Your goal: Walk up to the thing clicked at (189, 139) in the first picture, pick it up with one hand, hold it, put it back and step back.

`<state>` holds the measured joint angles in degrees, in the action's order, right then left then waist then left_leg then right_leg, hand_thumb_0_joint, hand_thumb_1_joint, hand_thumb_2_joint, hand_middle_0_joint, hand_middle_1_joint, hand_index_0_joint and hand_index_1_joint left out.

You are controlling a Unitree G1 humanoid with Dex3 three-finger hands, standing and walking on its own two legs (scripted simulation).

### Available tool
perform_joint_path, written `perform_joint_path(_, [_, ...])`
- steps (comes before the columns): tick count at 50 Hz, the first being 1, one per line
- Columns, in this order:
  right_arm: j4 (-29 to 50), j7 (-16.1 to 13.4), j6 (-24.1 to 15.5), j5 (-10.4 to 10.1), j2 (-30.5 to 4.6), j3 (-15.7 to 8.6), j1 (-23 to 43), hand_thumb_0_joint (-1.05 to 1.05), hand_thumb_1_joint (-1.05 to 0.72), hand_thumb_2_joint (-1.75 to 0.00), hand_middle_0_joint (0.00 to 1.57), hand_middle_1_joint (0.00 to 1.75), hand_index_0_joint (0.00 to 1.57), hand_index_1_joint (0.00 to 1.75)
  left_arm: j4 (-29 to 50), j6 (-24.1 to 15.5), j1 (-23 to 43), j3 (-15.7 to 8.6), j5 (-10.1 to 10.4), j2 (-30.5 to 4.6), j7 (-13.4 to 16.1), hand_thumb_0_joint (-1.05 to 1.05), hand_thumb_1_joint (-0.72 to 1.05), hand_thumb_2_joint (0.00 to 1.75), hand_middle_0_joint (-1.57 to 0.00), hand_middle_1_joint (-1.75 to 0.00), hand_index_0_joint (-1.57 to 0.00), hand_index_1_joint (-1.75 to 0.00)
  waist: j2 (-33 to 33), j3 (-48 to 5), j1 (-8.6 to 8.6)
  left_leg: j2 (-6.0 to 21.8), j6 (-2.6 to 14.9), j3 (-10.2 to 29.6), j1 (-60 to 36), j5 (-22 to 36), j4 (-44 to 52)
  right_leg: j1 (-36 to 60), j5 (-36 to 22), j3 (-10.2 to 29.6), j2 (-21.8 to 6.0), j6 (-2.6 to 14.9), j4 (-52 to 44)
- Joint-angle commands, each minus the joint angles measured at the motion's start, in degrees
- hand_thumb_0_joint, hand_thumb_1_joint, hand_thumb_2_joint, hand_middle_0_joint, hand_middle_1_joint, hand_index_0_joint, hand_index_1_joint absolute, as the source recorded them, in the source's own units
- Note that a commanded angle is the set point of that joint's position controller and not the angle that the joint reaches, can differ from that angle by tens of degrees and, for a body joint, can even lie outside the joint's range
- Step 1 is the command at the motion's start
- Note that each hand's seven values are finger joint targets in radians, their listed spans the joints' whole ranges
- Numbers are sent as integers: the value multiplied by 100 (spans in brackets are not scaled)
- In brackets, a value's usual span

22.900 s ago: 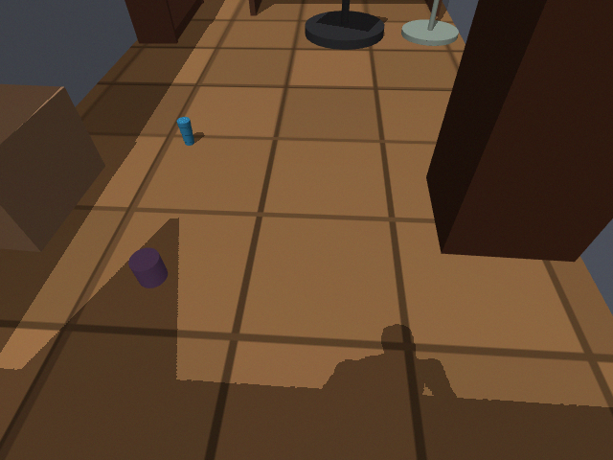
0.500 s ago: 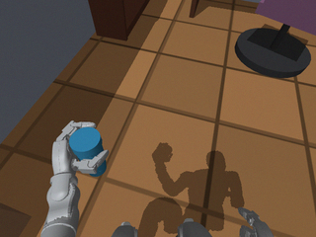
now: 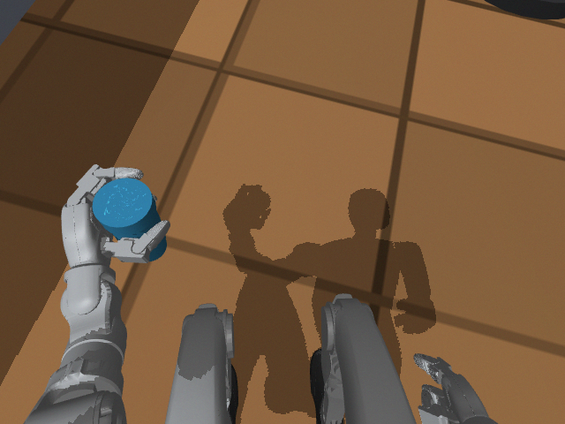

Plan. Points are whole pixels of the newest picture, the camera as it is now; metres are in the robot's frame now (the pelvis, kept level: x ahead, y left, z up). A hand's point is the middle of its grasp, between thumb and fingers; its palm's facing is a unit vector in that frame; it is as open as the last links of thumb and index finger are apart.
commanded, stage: crouch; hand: left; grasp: from the side
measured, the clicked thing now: (138, 226) +0.40 +0.21 -0.07
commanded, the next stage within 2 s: lower in 1.06 s
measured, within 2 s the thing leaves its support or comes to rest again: neither
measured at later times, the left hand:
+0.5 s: hand (157, 240) +0.42 +0.22 -0.20, palm faces +0.19 -0.98 -0.01, open 9.6 cm
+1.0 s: hand (164, 246) +0.43 +0.22 -0.27, palm faces +0.16 -0.99 -0.01, open 9.6 cm
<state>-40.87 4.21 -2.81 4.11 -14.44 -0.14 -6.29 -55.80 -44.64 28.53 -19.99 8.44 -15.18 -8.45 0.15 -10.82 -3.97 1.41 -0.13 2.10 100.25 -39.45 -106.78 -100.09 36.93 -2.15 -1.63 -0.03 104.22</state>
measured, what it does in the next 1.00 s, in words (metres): lowers itself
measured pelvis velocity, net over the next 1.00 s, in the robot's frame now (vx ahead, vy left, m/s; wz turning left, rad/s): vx -0.04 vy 0.01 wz -0.10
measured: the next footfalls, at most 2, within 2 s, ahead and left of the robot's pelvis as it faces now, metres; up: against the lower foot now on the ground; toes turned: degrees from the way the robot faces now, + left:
none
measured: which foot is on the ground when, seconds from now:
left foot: down 0.00-1.00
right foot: down 0.00-1.00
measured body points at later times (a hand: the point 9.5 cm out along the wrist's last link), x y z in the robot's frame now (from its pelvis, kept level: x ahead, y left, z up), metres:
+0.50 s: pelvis -0.04 +0.00 -0.15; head +0.17 +0.05 +0.25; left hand +0.41 +0.27 -0.20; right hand +0.05 -0.28 -0.27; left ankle +0.06 +0.12 -0.47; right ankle +0.08 -0.13 -0.47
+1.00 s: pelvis -0.04 +0.01 -0.19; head +0.19 +0.08 +0.19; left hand +0.42 +0.27 -0.27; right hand +0.06 -0.28 -0.29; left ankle +0.06 +0.12 -0.47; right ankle +0.08 -0.13 -0.47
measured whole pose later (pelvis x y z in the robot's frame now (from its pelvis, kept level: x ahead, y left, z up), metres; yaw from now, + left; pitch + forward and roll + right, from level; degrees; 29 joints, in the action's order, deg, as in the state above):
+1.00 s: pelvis -0.04 +0.01 -0.19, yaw -6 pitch +25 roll -9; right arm -40.4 7.1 -0.3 11.2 -18.7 9.7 -1.2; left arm -68.0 -49.1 39.2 -29.9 4.2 -30.6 -8.8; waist -4.6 3.6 -11.2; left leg 0.5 0.0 9.1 129.5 -39.3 -143.1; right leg -126.1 34.6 -6.9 -1.2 -0.8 135.3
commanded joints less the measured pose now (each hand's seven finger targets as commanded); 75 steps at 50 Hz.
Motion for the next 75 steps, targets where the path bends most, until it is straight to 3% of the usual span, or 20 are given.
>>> perform_joint_path(1, [357,4,-121,53,-1124,-320,-589,0,-90,-91,20,30,20,30,1019,-718,2109,-353,45,-1169,5,0,27,123,-122,-134,-123,-134,301,-3489,-169,-186,92,139,-1621,1436,679,1312,-1226,-71,201,237,-504])
perform_joint_path(5, [227,5,-117,152,-1116,-219,-562,0,-90,-91,20,30,20,30,793,-929,2632,-543,-132,-1684,77,0,29,125,-121,-134,-122,-134,622,-3486,-180,-192,47,20,-1106,825,273,973,-725,6,180,225,-178])
perform_joint_path(8, [153,25,-114,218,-1139,-175,-548,0,-91,-91,20,30,20,30,713,-971,2842,-474,-218,-1690,38,0,23,126,-121,-134,-121,-135,850,-3572,-259,-191,41,-60,-971,607,-8,737,-576,0,167,212,50])
perform_joint_path(10, [119,20,-68,234,-1235,-170,-596,0,-91,-91,20,30,20,30,795,-968,2990,-789,-235,-2145,41,0,21,124,-120,-132,-120,-133,1061,-3779,-183,-187,20,-72,-1036,659,-98,609,-622,-86,172,226,284])
perform_joint_path(13, [104,43,-34,245,-1254,-128,-553,0,-92,-91,20,30,20,30,393,-844,2921,-711,-233,-1939,25,0,20,124,-120,-132,-120,-133,998,-3558,-293,-204,44,-85,-573,433,-320,361,-500,-202,177,223,544])
perform_joint_path(14, [56,40,-15,240,-1271,-111,-565,0,-92,-91,20,30,20,30,225,-820,2908,-850,-215,-2037,30,0,20,123,-119,-131,-119,-132,890,-3448,-307,-201,55,-87,-412,385,-421,295,-471,-223,178,209,612])
perform_joint_path(18, [32,57,15,292,-1352,-49,-528,0,-92,-91,20,30,20,30,-169,-724,2829,-729,-241,-1867,-57,0,20,122,-121,-131,-121,-133,722,-2977,-466,-216,103,-60,95,259,-762,-17,-426,-317,178,175,868])
perform_joint_path(21, [57,75,57,322,-1445,11,-474,0,-91,-91,20,30,20,30,-269,-744,2871,-895,-291,-2104,-30,0,22,123,-121,-131,-121,-132,630,-2713,-488,-200,105,30,317,71,-879,-284,-275,-430,197,165,1054])
perform_joint_path(23, [119,96,83,350,-1497,54,-503,0,-90,-91,20,30,20,30,-161,-780,2898,-1080,-275,-2335,-23,0,22,122,-121,-131,-122,-132,657,-2870,-463,-202,108,25,386,154,-1029,-157,-358,-444,214,153,1140])
perform_joint_path(28, [133,106,111,440,-1543,176,-462,0,-91,-91,20,30,20,30,163,-890,3148,-1237,-313,-2695,32,0,24,122,-119,-130,-120,-131,899,-3046,-468,-191,107,15,574,261,-1324,-54,-505,-431,245,144,1370])
perform_joint_path(32, [143,106,145,512,-1665,237,-445,0,-91,-91,20,30,20,30,211,-919,3201,-1098,-432,-2698,10,0,30,121,-117,-128,-117,-128,1350,-2959,-651,-139,30,164,274,393,-1359,-395,-671,-582,242,185,1600])
perform_joint_path(33, [30,114,158,518,-1650,261,-500,0,-91,-91,20,30,20,30,-59,-876,2955,-935,-433,-2455,-19,0,30,121,-117,-127,-117,-128,1339,-2796,-632,-125,4,184,234,471,-1371,-531,-714,-609,241,201,1667])
perform_joint_path(36, [118,127,172,578,-1770,314,-434,0,-92,-91,20,30,20,30,60,-880,2932,-1118,-385,-2678,-40,0,27,120,-118,-128,-119,-129,1403,-2874,-662,-122,-7,242,177,759,-1554,-545,-974,-659,240,196,1799])
perform_joint_path(44, [204,200,227,656,-1933,477,-274,0,-91,-91,20,30,20,30,-189,-865,2719,-956,-314,-2515,-90,0,30,121,-118,-129,-119,-129,1279,-2185,-833,-105,-8,428,486,508,-1691,-846,-829,-846,247,174,1955])
perform_joint_path(49, [251,235,268,739,-1985,577,-242,0,-91,-91,20,30,20,30,31,-988,2887,-1128,-309,-2895,-7,0,28,121,-119,-130,-120,-130,1316,-2509,-846,-102,7,396,530,619,-1939,-494,-928,-835,290,150,2007])
perform_joint_path(56, [301,242,290,828,-2062,731,-84,0,-92,-91,20,30,20,30,-18,-1108,2941,-1098,-323,-3045,38,0,26,121,-121,-130,-121,-131,1429,-2247,-995,-73,10,454,657,469,-2025,-475,-854,-875,303,136,2036])
perform_joint_path(57, [297,234,283,841,-2075,746,-44,0,-91,-91,20,30,20,30,-22,-1102,2897,-1163,-322,-3135,41,0,25,120,-120,-129,-120,-130,1516,-2241,-923,-69,4,436,584,511,-2039,-518,-884,-871,305,141,2047])
perform_joint_path(64, [420,278,302,901,-2214,984,101,0,-92,-91,20,30,20,30,-1005,-1139,2382,-1135,-224,-2926,119,0,16,118,-121,-133,-123,-133,1032,-1631,-1182,-54,20,611,906,518,-2207,-582,-943,-1040,342,111,2104])
perform_joint_path(69, [489,293,315,1013,-2285,1146,300,0,-91,-91,20,30,20,30,-934,-1403,2689,-1171,-335,-3352,200,0,22,117,-121,-132,-122,-131,1236,-1601,-1234,-9,-3,695,769,482,-2281,-555,-916,-1101,370,108,2186])
perform_joint_path(75, [506,298,306,1184,-2423,1380,497,0,-92,-91,20,30,20,30,-855,-1784,2946,-1438,-359,-3966,342,0,22,116,-120,-130,-121,-130,1722,-1606,-1335,63,-70,801,501,461,-2319,-462,-919,-1179,401,118,2303])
